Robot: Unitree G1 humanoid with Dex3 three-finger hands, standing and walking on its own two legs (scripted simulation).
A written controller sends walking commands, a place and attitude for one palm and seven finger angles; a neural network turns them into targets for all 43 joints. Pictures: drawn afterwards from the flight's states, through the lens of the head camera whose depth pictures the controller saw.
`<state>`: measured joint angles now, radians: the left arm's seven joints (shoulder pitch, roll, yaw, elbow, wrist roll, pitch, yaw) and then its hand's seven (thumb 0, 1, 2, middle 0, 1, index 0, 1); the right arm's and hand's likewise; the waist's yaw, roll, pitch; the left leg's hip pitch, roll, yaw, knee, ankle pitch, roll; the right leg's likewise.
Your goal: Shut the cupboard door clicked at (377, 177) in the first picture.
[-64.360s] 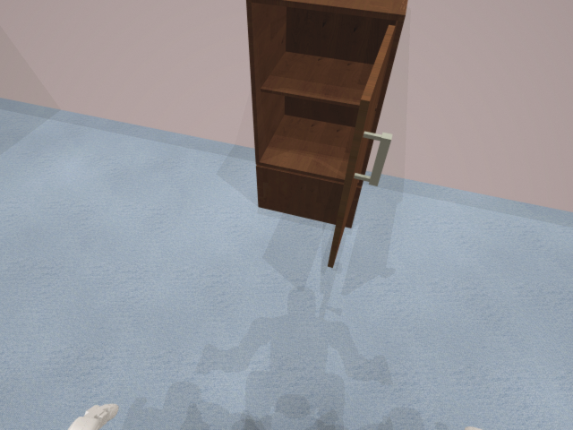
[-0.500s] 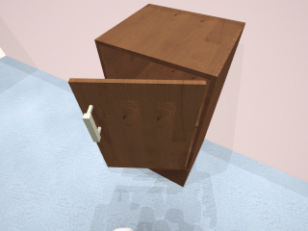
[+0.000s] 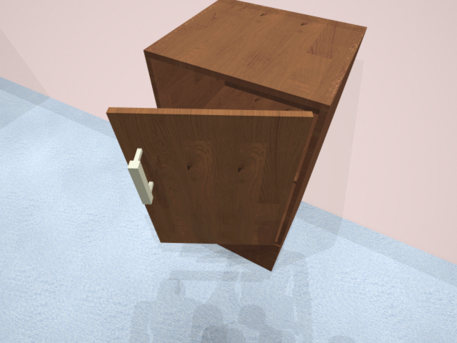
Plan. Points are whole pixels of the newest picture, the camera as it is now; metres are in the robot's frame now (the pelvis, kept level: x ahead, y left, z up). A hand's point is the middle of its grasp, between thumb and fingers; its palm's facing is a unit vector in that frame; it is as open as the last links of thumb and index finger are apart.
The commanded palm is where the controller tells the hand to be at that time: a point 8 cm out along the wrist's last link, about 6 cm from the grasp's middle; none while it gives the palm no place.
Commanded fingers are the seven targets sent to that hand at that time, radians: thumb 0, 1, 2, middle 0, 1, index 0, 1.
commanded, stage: come to a stop and stand still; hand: left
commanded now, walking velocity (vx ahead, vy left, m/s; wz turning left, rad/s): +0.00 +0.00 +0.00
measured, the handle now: (143, 177) +0.47 +0.24 -0.05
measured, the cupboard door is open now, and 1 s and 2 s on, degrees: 27 27 27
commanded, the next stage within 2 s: look again from close up in 0.46 s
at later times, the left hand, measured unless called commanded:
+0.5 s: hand out of the picture +0.04 +0.17 -0.16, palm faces +0.01 -0.97 -0.24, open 7.3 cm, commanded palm none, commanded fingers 0.00 0.90 0.90 -0.20 -0.30 -0.20 -0.30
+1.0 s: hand out of the picture +0.00 +0.15 -0.17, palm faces +0.02 -0.98 -0.18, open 7.4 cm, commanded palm none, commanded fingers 0.00 0.90 0.90 -0.20 -0.30 -0.20 -0.30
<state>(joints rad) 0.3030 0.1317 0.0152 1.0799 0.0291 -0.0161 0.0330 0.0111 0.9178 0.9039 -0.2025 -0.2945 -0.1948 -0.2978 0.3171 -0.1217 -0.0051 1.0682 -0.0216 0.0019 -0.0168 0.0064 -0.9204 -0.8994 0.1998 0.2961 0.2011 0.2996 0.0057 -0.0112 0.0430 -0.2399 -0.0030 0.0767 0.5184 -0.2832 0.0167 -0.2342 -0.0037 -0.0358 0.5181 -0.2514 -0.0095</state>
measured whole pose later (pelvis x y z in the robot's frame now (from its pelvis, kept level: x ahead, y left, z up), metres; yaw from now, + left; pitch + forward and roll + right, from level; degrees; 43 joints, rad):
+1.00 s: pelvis +0.01 -0.02 +0.01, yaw +0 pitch -2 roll +1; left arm 0.30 0.13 -0.01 1.12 0.02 -0.02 0.03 0.00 0.90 0.90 -0.20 -0.29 -0.20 -0.30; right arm 0.27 -0.14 0.01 1.14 -0.02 -0.01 -0.03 0.01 -0.92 -0.90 0.20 0.30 0.20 0.30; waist 0.00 0.00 0.04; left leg -0.14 0.01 0.04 0.44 -0.27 -0.01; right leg -0.14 0.03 -0.04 0.46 -0.29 -0.06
